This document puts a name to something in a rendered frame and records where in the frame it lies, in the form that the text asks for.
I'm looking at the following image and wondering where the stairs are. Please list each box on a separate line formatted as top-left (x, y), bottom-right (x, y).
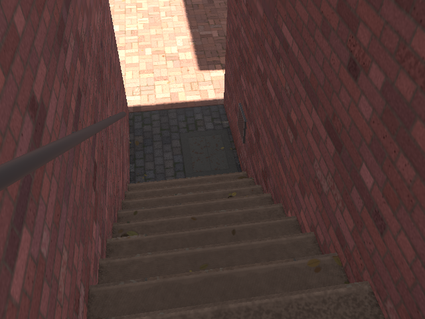
top-left (87, 173), bottom-right (385, 319)

